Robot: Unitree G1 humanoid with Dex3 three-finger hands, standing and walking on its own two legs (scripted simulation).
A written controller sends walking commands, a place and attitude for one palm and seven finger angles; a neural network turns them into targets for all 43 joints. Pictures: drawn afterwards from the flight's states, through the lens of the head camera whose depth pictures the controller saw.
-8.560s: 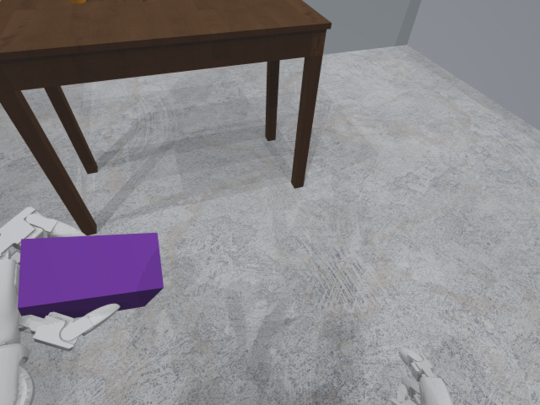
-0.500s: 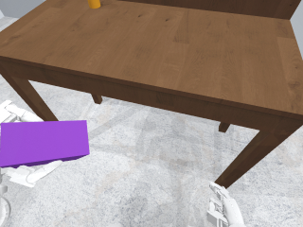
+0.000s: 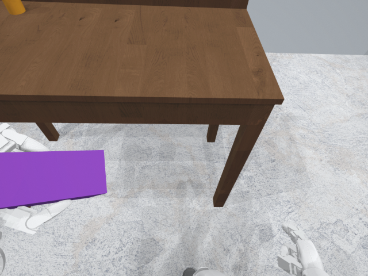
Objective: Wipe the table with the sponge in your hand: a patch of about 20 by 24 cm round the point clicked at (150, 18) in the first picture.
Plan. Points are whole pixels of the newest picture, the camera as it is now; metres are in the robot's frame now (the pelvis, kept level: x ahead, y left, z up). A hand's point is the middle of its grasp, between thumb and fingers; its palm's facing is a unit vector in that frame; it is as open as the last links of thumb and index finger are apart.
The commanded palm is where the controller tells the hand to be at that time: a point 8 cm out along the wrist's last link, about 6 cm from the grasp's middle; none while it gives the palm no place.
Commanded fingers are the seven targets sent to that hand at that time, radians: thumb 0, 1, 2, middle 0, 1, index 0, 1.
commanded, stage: turn to face it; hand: left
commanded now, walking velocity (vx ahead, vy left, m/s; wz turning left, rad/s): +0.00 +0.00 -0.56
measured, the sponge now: (68, 178) +0.23 +0.20 +0.15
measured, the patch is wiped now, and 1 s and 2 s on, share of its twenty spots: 0.00 0.00 0.00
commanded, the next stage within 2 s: take the last steps up to it in 0.40 s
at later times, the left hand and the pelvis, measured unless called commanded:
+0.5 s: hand (118, 187) +0.21 +0.11 +0.18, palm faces +0.08 -0.84 -0.54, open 10.3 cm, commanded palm +0.17 +0.18 +0.19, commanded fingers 0.00 0.10 1.30 -1.20 -1.60 -1.20 -1.60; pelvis -0.06 -0.05 +0.01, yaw -15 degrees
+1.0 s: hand (126, 200) +0.20 +0.10 +0.18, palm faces +0.16 -0.88 -0.45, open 10.2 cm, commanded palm +0.15 +0.17 +0.19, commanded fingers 0.00 0.10 1.30 -1.20 -1.60 -1.20 -1.60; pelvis -0.07 -0.07 +0.01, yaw -14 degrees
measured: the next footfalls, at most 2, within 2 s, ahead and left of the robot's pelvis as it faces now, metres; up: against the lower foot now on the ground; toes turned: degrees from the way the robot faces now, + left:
right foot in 0.20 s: +0.04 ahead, -0.13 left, +0.00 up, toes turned -14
left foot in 0.60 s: -0.01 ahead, +0.08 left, +0.00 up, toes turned -11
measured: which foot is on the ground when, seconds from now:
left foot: down 0.00-0.22, up 0.24-0.58, down 0.60-0.84, up 0.86-1.00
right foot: up 0.00-0.18, down 0.20-0.62, up 0.64-0.80, down 0.82-1.00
